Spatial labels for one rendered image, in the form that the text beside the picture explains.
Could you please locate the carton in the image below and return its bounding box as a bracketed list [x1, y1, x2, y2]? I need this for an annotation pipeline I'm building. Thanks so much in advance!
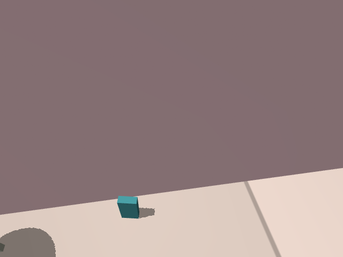
[117, 196, 139, 218]

